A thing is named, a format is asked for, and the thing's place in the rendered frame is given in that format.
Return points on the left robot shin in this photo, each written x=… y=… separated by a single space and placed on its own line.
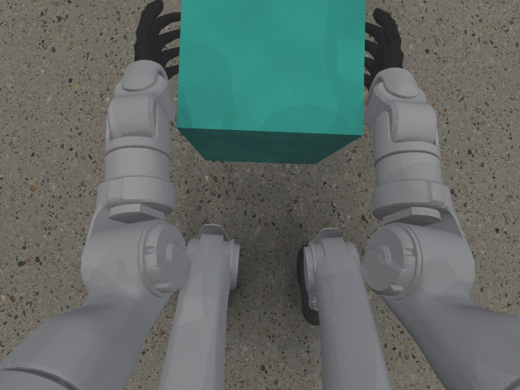
x=206 y=229

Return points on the right robot hand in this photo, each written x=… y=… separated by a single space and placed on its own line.
x=388 y=52

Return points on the left robot hand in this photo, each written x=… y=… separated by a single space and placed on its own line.
x=149 y=43

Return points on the robot right upper arm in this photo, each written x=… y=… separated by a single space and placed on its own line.
x=425 y=275

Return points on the robot right thigh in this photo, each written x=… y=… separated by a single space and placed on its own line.
x=352 y=357

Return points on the robot left upper arm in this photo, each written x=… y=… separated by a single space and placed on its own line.
x=130 y=272

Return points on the right robot forearm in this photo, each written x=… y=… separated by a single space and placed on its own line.
x=409 y=187

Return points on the carton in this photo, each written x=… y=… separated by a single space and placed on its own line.
x=271 y=81

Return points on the left robot forearm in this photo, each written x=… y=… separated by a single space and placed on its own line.
x=137 y=183

